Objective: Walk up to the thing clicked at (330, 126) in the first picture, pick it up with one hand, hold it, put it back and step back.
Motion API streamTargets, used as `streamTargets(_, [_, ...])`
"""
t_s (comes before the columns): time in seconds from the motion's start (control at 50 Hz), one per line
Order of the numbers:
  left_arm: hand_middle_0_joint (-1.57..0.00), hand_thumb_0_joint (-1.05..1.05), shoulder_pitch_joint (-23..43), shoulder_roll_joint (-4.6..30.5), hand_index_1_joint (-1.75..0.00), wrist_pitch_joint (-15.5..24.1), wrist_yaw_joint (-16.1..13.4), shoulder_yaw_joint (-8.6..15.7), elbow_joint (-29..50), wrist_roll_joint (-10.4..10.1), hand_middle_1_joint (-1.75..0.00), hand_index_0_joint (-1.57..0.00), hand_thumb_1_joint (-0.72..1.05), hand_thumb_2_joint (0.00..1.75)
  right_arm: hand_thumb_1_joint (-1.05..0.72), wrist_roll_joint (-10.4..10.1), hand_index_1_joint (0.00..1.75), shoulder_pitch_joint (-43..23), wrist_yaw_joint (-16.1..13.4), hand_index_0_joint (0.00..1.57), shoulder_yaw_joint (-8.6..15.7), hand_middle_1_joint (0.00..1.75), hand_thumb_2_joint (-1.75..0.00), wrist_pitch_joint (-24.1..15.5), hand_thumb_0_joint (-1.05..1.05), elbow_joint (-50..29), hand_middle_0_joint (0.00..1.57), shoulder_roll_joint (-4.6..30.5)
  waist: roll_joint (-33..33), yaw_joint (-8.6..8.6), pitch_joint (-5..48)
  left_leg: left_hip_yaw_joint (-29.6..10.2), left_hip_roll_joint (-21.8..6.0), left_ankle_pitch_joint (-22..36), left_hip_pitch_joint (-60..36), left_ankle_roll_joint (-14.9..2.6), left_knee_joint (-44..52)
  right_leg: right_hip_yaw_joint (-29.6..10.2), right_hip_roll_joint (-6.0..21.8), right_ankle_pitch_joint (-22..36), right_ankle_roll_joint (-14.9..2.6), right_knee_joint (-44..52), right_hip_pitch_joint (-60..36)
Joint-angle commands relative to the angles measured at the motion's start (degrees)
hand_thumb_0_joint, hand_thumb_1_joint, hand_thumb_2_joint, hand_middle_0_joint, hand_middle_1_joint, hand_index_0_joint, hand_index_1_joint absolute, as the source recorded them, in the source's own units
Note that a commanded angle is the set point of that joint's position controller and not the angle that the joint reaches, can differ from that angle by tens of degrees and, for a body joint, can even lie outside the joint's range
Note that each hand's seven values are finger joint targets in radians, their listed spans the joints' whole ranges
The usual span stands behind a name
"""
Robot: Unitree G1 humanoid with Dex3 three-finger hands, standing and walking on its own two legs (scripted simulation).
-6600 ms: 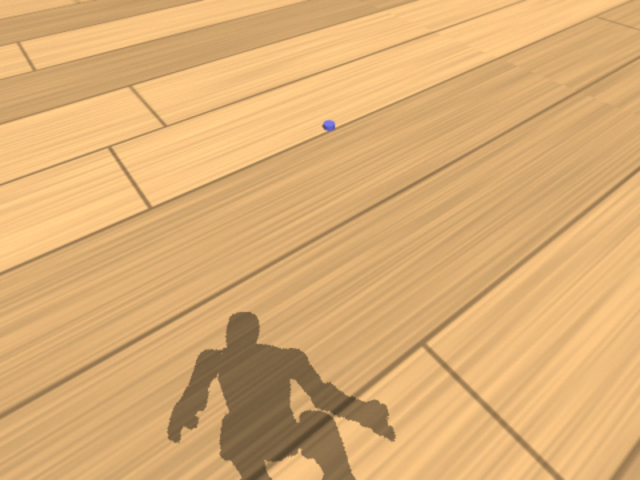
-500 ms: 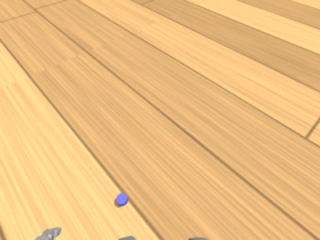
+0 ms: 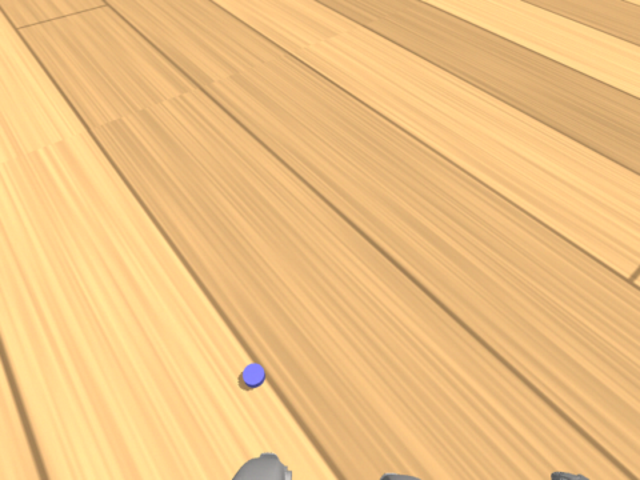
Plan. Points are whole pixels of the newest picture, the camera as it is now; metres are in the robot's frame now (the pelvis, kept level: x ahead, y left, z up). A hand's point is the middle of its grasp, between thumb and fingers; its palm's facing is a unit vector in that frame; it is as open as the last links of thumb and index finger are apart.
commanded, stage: walk up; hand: left
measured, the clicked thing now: (254, 375) +0.49 +0.22 -0.74
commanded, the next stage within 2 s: stand in 1.68 s
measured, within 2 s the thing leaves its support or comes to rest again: neither
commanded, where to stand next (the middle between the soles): +0.10 -0.02 m, yaw +1 degrees
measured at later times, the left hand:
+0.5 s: hand out of the picture +0.12 +0.25 -0.12, palm faces +0.01 -0.95 -0.33, open 7.3 cm
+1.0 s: hand out of the picture +0.11 +0.24 -0.12, palm faces +0.00 -0.95 -0.33, open 7.3 cm
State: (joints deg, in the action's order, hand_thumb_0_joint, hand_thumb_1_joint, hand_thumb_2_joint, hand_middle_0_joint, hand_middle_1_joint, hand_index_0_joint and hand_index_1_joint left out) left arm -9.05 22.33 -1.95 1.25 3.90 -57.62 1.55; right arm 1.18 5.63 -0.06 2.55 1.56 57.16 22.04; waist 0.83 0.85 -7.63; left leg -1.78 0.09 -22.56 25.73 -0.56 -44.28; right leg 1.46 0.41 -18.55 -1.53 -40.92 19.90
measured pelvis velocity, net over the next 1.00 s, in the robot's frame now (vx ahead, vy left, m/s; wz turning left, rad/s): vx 0.03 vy -0.01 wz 0.00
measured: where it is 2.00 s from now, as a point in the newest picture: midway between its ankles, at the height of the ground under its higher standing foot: outside the picture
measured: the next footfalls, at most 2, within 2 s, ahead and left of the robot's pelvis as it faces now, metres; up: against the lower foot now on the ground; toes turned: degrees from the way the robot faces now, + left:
left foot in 0.12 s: +0.06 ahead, +0.12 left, +0.00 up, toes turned +1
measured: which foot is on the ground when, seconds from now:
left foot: up 0.00-0.10, down 0.12-1.00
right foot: down 0.00-1.00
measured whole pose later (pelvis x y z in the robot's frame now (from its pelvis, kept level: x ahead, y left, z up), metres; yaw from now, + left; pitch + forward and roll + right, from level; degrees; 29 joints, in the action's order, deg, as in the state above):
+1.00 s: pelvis +0.03 -0.01 +0.03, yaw +0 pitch -2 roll +0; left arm -4.2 18.7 0.9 0.4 1.5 -66.9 0.5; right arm 0.6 4.8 0.0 0.7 -0.5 66.1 19.8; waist -0.5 -0.6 -3.2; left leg 0.5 -1.0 -11.0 5.2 0.7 -18.3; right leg 0.6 -1.1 -8.8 -1.0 -18.0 7.2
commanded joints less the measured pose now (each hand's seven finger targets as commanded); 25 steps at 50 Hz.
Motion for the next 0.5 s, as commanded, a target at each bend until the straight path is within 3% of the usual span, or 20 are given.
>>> streamTargets(0.0, [-0.20,0.00,7.0,14.4,-0.30,2.1,-1.5,3.4,7.0,0.8,-0.30,-0.20,0.90,0.90,-0.90,-0.9,0.30,3.6,-0.4,0.20,3.5,0.30,-0.90,-1.5,0.00,-3.3,0.20,11.9,5.5,-1.49,4.7,-0.8,2.0,-3.5,-4.3,-0.55,-12.4,-20.1,15.6,-9.6,-10.78,22.6,6.8])
streamTargets(0.04, [-0.20,0.00,7.4,13.0,-0.30,2.2,-1.6,2.7,6.7,0.9,-0.30,-0.20,0.90,0.90,-0.90,-1.3,0.30,5.6,-0.1,0.20,2.6,0.30,-0.90,-2.6,0.00,-2.7,0.20,10.4,7.3,-1.80,8.6,1.9,-0.4,-1.2,-7.9,-0.07,0.1,-14.7,12.5,-4.2,-8.14,18.2,1.1])
streamTargets(0.08, [-0.20,0.00,6.1,11.0,-0.30,1.8,-1.2,1.5,5.8,-0.2,-0.30,-0.20,0.90,0.90,-0.90,-0.5,0.30,7.0,-0.4,0.20,2.1,0.30,-0.90,-3.8,0.00,-1.3,0.20,8.8,6.4,-2.65,10.8,1.6,0.3,3.9,-15.2,-0.30,18.0,-11.0,10.7,5.3,-5.24,10.4,-1.6])
streamTargets(0.1, [-0.20,0.00,3.6,8.0,-0.30,1.6,-1.2,0.4,5.3,-0.8,-0.30,-0.20,0.90,0.90,-0.90,0.6,0.30,5.3,-0.9,0.20,2.1,0.30,-0.90,-4.4,0.00,-1.6,0.20,9.5,0.8,-1.66,12.0,-7.7,-4.4,3.8,-19.5,-1.12,25.8,-9.4,8.9,8.3,-2.82,4.3,0.1])
streamTargets(0.12, [-0.20,0.00,1.2,4.7,-0.30,1.6,-1.0,-0.7,5.4,-1.6,-0.30,-0.20,0.90,0.90,-0.90,1.4,0.30,1.8,-1.3,0.20,2.3,0.30,-0.90,-5.2,0.00,-3.1,0.20,12.8,-8.0,0.82,11.6,-22.4,-14.8,13.8,-21.6,-4.08,28.2,-5.8,2.7,2.8,0.62,-0.5,5.4])
streamTargets(0.14, [-0.20,0.00,1.3,8.9,-0.30,1.4,-1.7,0.6,3.1,-1.8,-0.30,-0.20,0.90,0.90,-0.90,0.4,0.30,-1.8,-1.1,0.20,2.7,0.30,-0.90,-5.1,0.00,-3.4,0.20,16.5,-8.0,0.78,9.6,-24.7,-19.0,13.3,-13.8,-10.29,25.3,-5.5,2.8,-10.1,0.85,0.7,1.1])
streamTargets(0.16, [-0.20,0.00,2.5,10.6,-0.30,1.6,-1.6,0.8,2.6,-1.4,-0.30,-0.20,0.90,0.90,-0.90,0.5,0.30,-2.3,-0.9,0.20,2.5,0.30,-0.90,-5.2,0.00,-3.5,0.20,14.9,-4.3,0.60,8.2,-21.6,-17.1,15.1,-10.7,-10.19,24.2,-6.0,3.2,-10.3,0.78,0.8,-2.7])
streamTargets(0.18, [-0.20,0.00,3.8,9.3,-0.30,2.0,-1.5,0.5,2.6,-1.4,-0.30,-0.20,0.90,0.90,-0.90,0.1,0.30,-2.5,-1.0,0.20,1.7,0.30,-0.90,-5.4,0.00,-2.8,0.20,13.3,-4.1,0.77,8.5,-15.4,-14.2,19.4,-13.3,-8.06,22.9,-5.4,2.9,-6.5,0.28,5.1,-2.9])
streamTargets(0.22, [-0.20,0.00,3.3,8.5,-0.30,2.7,-1.4,0.2,1.1,-1.9,-0.30,-0.20,0.90,0.90,-0.90,-0.5,0.30,-2.2,-1.0,0.20,1.3,0.30,-0.90,-5.4,0.00,-1.8,0.20,12.7,-7.5,1.03,9.7,-8.7,-10.9,30.7,-14.1,-3.75,20.1,-4.6,3.3,8.5,0.38,13.5,-8.6])
streamTargets(0.24, [-0.20,0.00,3.8,9.1,-0.30,3.0,-1.4,0.1,0.6,-1.9,-0.30,-0.20,0.90,0.90,-0.90,-1.0,0.30,-2.2,-0.9,0.20,0.9,0.30,-0.90,-5.2,0.00,-1.0,0.20,11.7,-6.6,0.67,10.6,-7.3,-9.3,29.2,-13.2,-2.30,20.3,-5.8,3.9,13.4,0.01,14.7,-11.6])
streamTargets(0.28, [-0.20,0.00,5.6,9.6,-0.30,3.2,-1.3,-0.4,0.0,-1.7,-0.30,-0.20,0.90,0.90,-0.90,-1.3,0.30,-1.7,-0.8,0.20,0.6,0.30,-0.90,-4.8,0.00,-0.3,0.20,10.8,-4.9,-0.66,11.5,-6.6,-7.8,18.2,-12.3,-1.27,23.8,-6.6,5.4,13.8,-0.46,15.6,-14.3])
streamTargets(0.32, [-0.20,0.00,6.8,8.8,-0.30,3.1,-1.1,-0.8,-0.8,-1.9,-0.30,-0.20,0.90,0.90,-0.90,-0.9,0.30,-3.6,-0.8,0.20,0.6,0.30,-0.90,-4.5,0.00,0.6,0.20,10.9,-4.6,-0.22,9.3,-6.7,-7.9,12.3,-12.5,-1.10,26.8,-6.4,5.4,10.6,-0.12,17.6,-13.2])
streamTargets(0.36, [-0.20,0.00,6.9,8.8,-0.30,3.2,-1.1,-1.1,-2.3,-1.8,-0.30,-0.20,0.90,0.90,-0.90,-0.8,0.30,-4.7,-0.6,0.20,0.3,0.30,-0.90,-4.5,0.00,1.4,0.20,10.8,-3.0,0.11,7.8,-6.7,-8.0,11.0,-12.4,-1.15,27.6,-6.8,5.6,9.9,0.00,20.1,-12.8])
streamTargets(0.48, [-0.20,0.00,8.6,8.8,-0.30,3.9,-1.1,-0.9,-4.2,-1.4,-0.30,-0.20,0.90,0.90,-0.90,-1.0,0.30,-4.4,-0.4,0.20,0.0,0.30,-0.90,-4.6,0.00,3.6,0.20,9.7,0.2,-1.01,9.7,-4.0,-7.0,16.7,-17.3,-0.72,27.3,-7.7,7.0,15.1,0.25,23.6,-13.9])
